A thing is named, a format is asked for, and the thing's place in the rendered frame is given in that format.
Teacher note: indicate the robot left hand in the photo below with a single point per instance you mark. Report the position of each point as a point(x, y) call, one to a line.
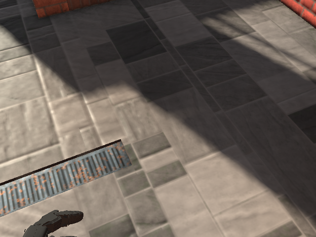
point(53, 221)

